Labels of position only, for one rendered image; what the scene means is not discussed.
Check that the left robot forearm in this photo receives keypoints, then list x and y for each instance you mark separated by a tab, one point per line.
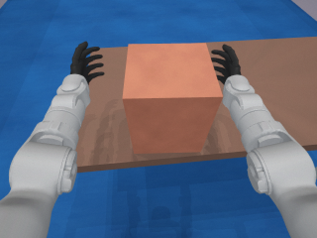
64	117

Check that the robot right upper arm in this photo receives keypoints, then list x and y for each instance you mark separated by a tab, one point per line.
284	172

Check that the carton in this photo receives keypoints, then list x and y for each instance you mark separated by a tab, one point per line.
171	96

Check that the left robot hand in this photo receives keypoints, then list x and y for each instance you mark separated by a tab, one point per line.
80	62

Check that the right robot forearm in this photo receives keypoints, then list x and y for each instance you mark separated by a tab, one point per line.
251	117

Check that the robot left upper arm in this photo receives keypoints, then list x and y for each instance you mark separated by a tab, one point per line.
41	173

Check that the right robot hand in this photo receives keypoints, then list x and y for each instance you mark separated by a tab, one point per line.
230	63

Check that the table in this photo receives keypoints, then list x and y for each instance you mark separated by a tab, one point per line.
283	72

